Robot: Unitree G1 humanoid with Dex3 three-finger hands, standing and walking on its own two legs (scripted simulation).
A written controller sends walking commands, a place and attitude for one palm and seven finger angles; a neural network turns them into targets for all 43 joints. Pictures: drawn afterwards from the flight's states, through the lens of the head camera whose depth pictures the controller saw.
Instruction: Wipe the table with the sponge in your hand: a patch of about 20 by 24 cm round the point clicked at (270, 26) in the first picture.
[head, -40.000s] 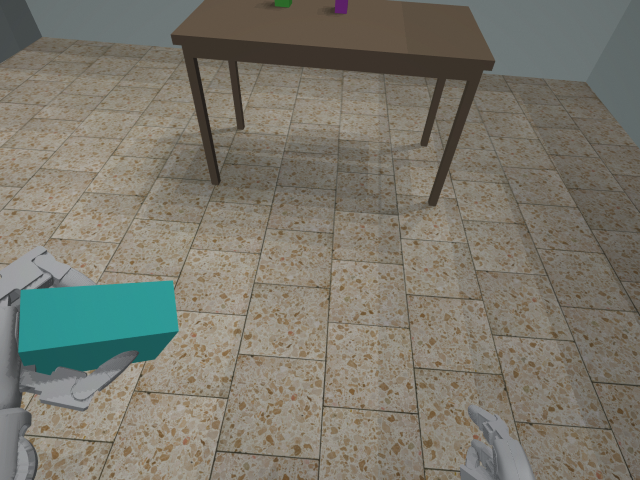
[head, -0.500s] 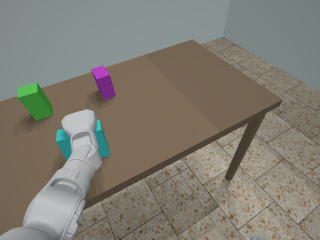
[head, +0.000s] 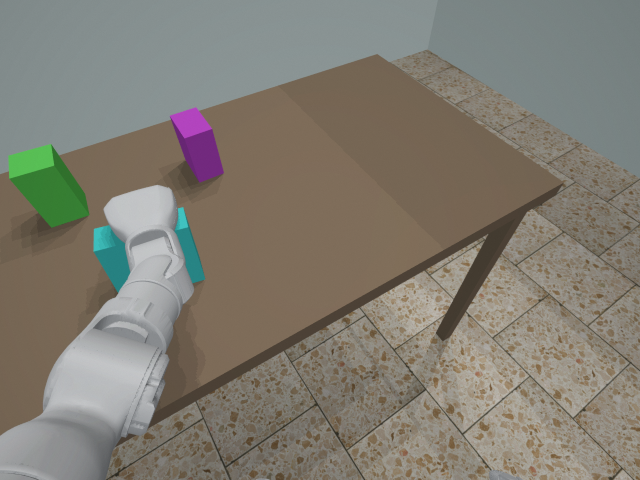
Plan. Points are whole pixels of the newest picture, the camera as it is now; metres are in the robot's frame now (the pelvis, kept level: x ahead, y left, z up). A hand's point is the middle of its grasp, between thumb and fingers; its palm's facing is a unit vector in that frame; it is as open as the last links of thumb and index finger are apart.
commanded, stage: wipe forward along the third lane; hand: left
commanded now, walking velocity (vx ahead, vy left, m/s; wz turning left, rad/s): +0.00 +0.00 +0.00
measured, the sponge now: (157, 263) +0.43 +0.24 +0.00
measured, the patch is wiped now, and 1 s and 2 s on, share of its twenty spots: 1.00 1.00 1.00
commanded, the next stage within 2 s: wipe back along the third lane in 0.12 s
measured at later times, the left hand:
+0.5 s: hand (148, 232) +0.46 +0.25 +0.04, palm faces -0.03 -0.01 -1.00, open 9.3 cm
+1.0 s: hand (155, 245) +0.43 +0.23 +0.04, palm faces -0.01 -0.01 -1.00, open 9.3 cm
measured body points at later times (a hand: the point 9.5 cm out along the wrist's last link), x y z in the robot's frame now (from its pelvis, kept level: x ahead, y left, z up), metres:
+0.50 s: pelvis +0.01 +0.05 +0.00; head +0.05 +0.06 +0.45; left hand +0.45 +0.24 +0.09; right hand +0.08 -0.20 -0.13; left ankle +0.05 +0.14 -0.71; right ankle +0.02 -0.07 -0.71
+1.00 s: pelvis +0.05 +0.06 +0.02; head +0.05 +0.07 +0.47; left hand +0.43 +0.22 +0.09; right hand +0.24 -0.15 -0.09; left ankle +0.05 +0.14 -0.71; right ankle +0.02 -0.07 -0.71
